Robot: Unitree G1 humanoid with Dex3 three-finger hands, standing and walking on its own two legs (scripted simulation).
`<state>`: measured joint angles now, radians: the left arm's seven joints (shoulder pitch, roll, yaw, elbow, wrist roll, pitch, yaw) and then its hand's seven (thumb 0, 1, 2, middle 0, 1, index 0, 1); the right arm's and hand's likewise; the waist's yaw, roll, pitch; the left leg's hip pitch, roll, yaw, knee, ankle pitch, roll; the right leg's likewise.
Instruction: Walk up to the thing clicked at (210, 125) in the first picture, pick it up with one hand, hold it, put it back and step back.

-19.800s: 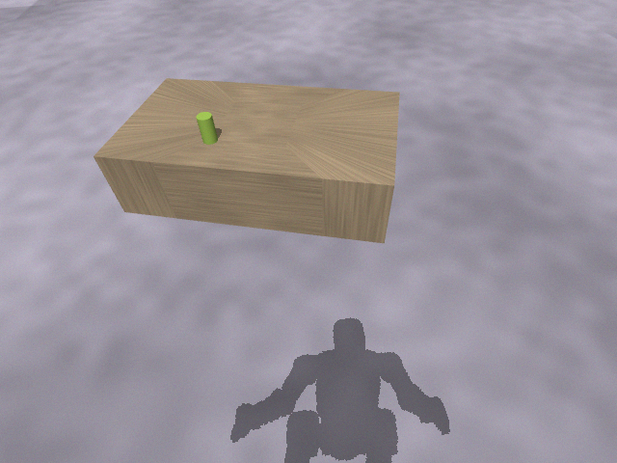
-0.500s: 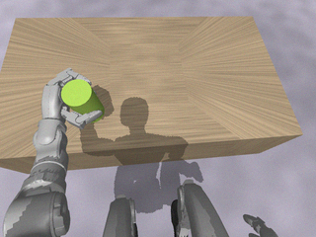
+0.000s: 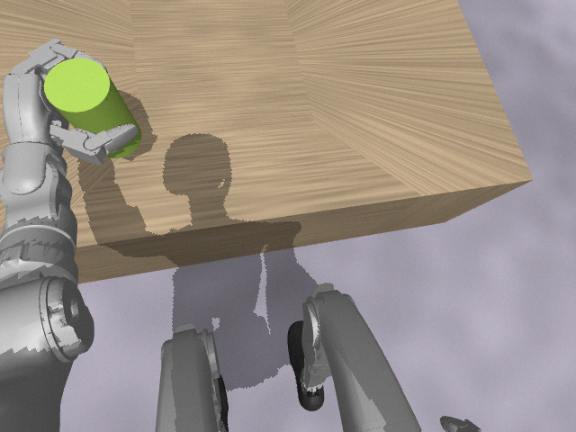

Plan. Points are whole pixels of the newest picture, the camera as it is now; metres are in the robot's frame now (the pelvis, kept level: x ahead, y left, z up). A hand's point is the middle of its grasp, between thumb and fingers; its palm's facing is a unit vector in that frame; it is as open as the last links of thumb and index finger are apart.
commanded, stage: crouch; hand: left
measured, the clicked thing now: (99, 114) +0.54 +0.16 +0.00
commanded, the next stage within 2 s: lower in 0.36 s
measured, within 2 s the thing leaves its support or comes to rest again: rests again in 1.34 s
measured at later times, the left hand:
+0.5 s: hand (107, 102) +0.58 +0.16 -0.04, palm faces -0.01 -1.00 -0.02, open 9.7 cm
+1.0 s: hand (124, 129) +0.58 +0.16 -0.11, palm faces -0.02 -1.00 -0.05, open 9.7 cm
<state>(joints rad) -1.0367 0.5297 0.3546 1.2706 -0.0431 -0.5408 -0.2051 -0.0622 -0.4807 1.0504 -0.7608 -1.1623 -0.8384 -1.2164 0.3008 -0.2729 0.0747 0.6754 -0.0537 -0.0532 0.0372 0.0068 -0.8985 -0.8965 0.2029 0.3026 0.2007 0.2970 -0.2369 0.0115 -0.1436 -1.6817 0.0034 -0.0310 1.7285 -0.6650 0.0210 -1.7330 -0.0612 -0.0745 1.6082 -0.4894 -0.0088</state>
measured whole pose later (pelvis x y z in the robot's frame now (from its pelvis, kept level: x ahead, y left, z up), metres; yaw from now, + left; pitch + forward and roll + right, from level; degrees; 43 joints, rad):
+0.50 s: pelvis +0.00 +0.00 -0.04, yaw +0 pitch +39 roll -4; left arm -1.16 0.58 0.38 1.29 -0.01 -0.48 -0.18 -0.06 -0.48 1.05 -0.76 -1.17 -0.83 -1.22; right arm 0.29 -0.26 0.11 0.65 -0.06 -0.04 0.04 0.00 -0.90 -0.90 0.20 0.30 0.20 0.30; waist -0.26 0.03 -0.14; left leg -1.84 -0.01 -0.03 1.87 -0.70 0.02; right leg -1.90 -0.07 -0.07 1.75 -0.53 -0.01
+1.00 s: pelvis -0.01 +0.00 -0.10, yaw +0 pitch +39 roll -5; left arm -1.22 0.63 0.37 1.30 0.04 -0.48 -0.16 -0.06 -0.47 1.05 -0.74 -1.18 -0.82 -1.24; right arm 0.27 -0.28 0.13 0.63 -0.08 -0.02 0.06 0.00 -0.90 -0.90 0.20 0.30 0.20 0.30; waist -0.30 0.02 -0.09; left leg -2.03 -0.02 -0.04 2.07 -0.72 0.03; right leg -2.08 -0.09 -0.07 1.93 -0.53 -0.01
